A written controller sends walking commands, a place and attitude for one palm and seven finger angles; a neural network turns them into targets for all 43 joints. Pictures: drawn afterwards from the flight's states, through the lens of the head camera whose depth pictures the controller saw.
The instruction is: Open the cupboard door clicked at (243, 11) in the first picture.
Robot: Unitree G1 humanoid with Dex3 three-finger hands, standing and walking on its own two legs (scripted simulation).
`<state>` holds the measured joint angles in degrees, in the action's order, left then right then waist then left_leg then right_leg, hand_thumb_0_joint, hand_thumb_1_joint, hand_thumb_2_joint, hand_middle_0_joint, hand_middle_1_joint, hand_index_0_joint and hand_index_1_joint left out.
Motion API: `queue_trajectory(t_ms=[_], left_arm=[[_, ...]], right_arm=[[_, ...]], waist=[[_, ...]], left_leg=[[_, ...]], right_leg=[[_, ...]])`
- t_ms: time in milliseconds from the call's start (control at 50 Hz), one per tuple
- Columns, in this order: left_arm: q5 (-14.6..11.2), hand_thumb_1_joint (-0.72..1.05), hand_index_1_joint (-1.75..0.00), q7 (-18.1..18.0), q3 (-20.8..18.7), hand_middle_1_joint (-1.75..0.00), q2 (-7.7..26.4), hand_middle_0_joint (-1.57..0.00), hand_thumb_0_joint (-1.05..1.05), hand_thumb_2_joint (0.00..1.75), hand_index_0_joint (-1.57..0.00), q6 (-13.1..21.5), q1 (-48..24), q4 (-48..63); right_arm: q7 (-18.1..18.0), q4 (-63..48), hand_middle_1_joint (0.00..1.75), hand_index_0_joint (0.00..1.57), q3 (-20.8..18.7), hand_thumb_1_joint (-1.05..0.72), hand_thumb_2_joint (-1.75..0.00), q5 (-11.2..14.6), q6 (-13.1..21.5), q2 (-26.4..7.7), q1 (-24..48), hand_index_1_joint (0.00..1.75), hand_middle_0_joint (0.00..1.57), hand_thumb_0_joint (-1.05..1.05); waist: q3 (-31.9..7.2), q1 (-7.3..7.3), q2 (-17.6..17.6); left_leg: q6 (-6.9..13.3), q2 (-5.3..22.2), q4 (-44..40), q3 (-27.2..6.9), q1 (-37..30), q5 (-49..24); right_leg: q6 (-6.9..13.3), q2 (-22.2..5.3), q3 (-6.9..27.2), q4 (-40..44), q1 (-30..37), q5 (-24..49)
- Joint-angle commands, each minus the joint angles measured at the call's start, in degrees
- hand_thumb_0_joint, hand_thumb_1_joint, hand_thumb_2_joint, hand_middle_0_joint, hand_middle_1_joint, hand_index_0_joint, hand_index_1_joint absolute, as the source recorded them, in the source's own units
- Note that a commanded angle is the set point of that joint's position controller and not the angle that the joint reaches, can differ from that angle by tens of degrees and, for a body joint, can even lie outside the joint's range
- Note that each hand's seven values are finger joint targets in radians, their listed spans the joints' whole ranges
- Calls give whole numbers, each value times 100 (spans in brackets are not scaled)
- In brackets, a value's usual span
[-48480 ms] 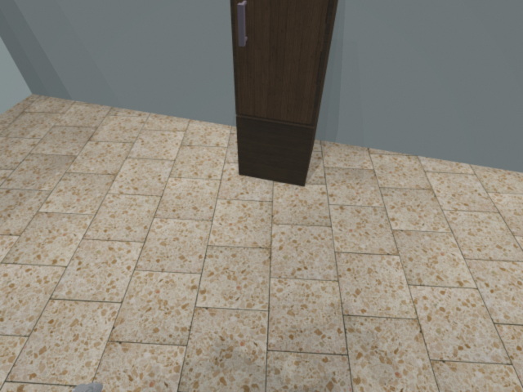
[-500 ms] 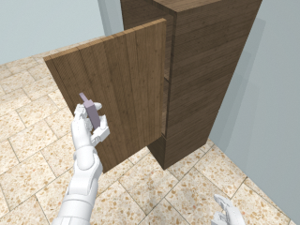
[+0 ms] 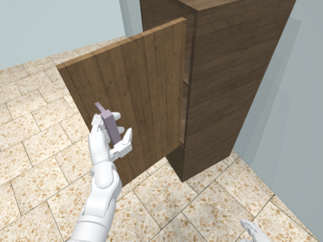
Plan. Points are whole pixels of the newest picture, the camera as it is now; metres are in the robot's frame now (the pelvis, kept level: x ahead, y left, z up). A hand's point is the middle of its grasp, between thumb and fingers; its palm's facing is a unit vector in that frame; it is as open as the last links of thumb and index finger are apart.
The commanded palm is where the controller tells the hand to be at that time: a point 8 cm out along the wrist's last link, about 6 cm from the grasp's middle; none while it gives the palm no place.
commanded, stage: open thumb and fingers to let go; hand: left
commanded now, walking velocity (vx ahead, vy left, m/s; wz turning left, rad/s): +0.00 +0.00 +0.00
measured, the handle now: (109, 127) +0.38 +0.16 +0.08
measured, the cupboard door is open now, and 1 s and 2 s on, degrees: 100 100 100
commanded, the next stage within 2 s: slide the hand sideways off the handle in 0.56 s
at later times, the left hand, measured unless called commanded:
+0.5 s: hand (124, 140) +0.34 +0.11 +0.08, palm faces +0.33 -0.94 -0.01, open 15.0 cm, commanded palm +0.30 +0.16 +0.08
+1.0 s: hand (116, 150) +0.31 +0.13 +0.08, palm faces -0.10 -0.99 -0.01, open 16.5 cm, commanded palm +0.28 +0.17 +0.08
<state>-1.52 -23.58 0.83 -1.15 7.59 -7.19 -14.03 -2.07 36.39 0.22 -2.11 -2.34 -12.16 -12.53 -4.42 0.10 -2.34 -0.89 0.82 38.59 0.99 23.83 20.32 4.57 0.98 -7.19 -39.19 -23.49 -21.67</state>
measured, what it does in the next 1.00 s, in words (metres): stands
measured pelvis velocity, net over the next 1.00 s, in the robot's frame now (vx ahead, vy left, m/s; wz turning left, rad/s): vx -0.03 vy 0.04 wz -0.02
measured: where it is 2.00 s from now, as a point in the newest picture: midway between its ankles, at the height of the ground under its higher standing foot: outside the picture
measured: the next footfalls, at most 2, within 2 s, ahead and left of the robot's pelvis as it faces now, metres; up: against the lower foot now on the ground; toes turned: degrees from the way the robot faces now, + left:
none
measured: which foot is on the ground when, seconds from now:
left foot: down 0.00-1.00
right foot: down 0.00-1.00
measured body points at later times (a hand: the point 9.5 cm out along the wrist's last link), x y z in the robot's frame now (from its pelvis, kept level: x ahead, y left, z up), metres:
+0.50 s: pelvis -0.02 +0.02 +0.00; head -0.01 +0.01 +0.45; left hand +0.32 +0.16 +0.08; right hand +0.12 -0.20 -0.12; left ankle -0.01 +0.13 -0.72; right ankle -0.01 -0.06 -0.72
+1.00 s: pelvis -0.03 +0.04 +0.00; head -0.01 +0.02 +0.45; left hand +0.31 +0.18 +0.08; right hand +0.12 -0.20 -0.10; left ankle -0.01 +0.13 -0.72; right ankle -0.01 -0.06 -0.72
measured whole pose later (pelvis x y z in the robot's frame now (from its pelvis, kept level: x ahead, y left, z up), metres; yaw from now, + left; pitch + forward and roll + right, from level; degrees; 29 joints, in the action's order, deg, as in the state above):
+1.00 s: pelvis -0.03 +0.04 +0.00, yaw -1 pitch +4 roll +0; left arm -9.4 3.0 1.8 6.6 12.8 -12.9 -23.5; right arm -0.9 34.6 1.9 1.6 6.3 -13.7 -15.3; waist -3.4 -0.1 -2.5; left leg 2.0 -0.6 41.2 2.8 25.9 19.7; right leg 2.2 -0.6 -5.4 -41.0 -25.5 -19.8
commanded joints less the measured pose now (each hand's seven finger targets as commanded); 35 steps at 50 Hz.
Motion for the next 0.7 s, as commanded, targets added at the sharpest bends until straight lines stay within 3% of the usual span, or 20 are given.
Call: queue_trajectory(t_ms=[0, 40, 120, 160, 180, 340, 480, 500, 520, 580, 600, 640, 660, 680], left_arm=[[89, -8, -124, 62, 222, -124, 47, -33, 0, 48, -33, 430, -1838, 1069], [87, -22, -123, 32, 166, -123, 82, -32, 0, 42, -32, 464, -1881, 1070], [130, -50, -120, -45, 175, -120, 60, -30, 0, 30, -30, 507, -2217, 784], [156, -50, -120, -90, 169, -120, 36, -30, 0, 30, -30, 539, -2333, 747], [161, -50, -115, -91, 265, -115, -57, -29, 0, 30, -29, 546, -2386, 665], [211, -50, -75, -242, 119, -75, 37, -22, 0, 30, -22, 622, -2521, 487], [271, -50, -40, -393, 147, -40, -27, -17, 0, 30, -17, 645, -2821, 406], [312, -50, -35, -415, 197, -35, -55, -16, 0, 30, -16, 649, -2771, 367], [314, -50, -30, -425, 287, -30, -167, -15, 0, 30, -15, 655, -2779, 397], [317, -50, -30, -496, 298, -30, -225, -15, 0, 30, -15, 652, -2758, 390], [325, -50, -30, -506, 359, -30, -287, -15, 0, 30, -15, 639, -2754, 344], [295, -50, -30, -518, 315, -30, -244, -15, 0, 30, -15, 645, -2894, 385], [804, -50, -30, 594, 1420, -30, 67, -15, 0, 30, -15, 814, -2693, 313], [599, -50, -30, 1152, 890, -30, 527, -15, 0, 30, -15, 1002, -2882, 473]], right_arm=[[-16, -794, 30, 20, -146, -90, -90, 6, 328, -482, 364, 30, 20, 0], [-3, -820, 30, 20, -135, -90, -90, 2, 341, -472, 419, 30, 20, 0], [6, -779, 30, 20, -124, -90, -90, 7, 374, -465, 455, 30, 20, 0], [8, -783, 30, 20, -117, -90, -90, -10, 380, -454, 454, 30, 20, 0], [14, -766, 30, 20, -118, -90, -90, -7, 393, -450, 452, 30, 20, 0], [43, -762, 30, 20, -131, -90, -90, -20, 430, -467, 452, 30, 20, 0], [58, -721, 30, 20, -135, -90, -90, -29, 453, -473, 461, 30, 20, 0], [65, -704, 30, 20, -146, -90, -90, -39, 454, -487, 434, 30, 20, 0], [77, -726, 30, 20, -149, -90, -90, -40, 466, -472, 453, 30, 20, 0], [115, -695, 30, 20, -159, -90, -90, -32, 508, -482, 423, 30, 20, 0], [122, -700, 30, 20, -157, -90, -90, -47, 516, -496, 410, 30, 20, 0], [124, -689, 30, 20, -162, -90, -90, -34, 530, -504, 432, 30, 20, 0], [116, -593, 30, 20, -147, -90, -90, -24, 548, -665, 92, 30, 20, 0], [56, -726, 30, 20, -198, -90, -90, 66, 581, -665, 21, 30, 20, 0]], waist=[[-1291, 109, 760], [-1363, 69, 560], [-1207, 121, 601], [-1316, 88, 528], [-1254, 139, 594], [-1346, 39, 540], [-1314, 81, 427], [-1327, 83, 555], [-1357, 89, 390], [-1337, 84, 393], [-1324, 80, 547], [-1322, 99, 415], [-1277, 484, 782], [-1523, 333, 623]], left_leg=[[210, -169, -194, -105, -366, -1420], [209, -184, -197, -83, -363, -1382], [215, -166, -201, -106, -311, -1177], [212, -170, -212, -109, -322, -1208], [216, -160, -188, -115, -338, -1218], [195, -134, -239, -131, -263, -1138], [179, -112, -286, -149, -256, -988], [184, -100, -280, -160, -250, -1012], [177, -102, -276, -140, -266, -1000], [150, -83, -274, -183, -286, -1016], [151, -79, -292, -205, -249, -971], [145, -82, -272, -204, -243, -919], [244, -72, -224, -182, -513, -1069], [268, -85, -180, -175, -511, -1215]], right_leg=[[-474, -329, 776, 647, 806, 2683], [-451, -324, 780, 631, 786, 2541], [-408, -275, 740, 679, 550, 1983], [-376, -251, 700, 624, 556, 1911], [-377, -241, 684, 621, 483, 1915], [-318, -177, 618, 562, 435, 1588], [-280, -131, 565, 556, 281, 1231], [-285, -117, 564, 559, 280, 1239], [-281, -124, 559, 539, 248, 1215], [-256, -93, 496, 482, 170, 1145], [-266, -77, 473, 484, 159, 1078], [-262, -84, 494, 476, 98, 1010], [-269, -101, 626, 416, 58, 1547], [-238, -119, 641, 394, 192, 1807]])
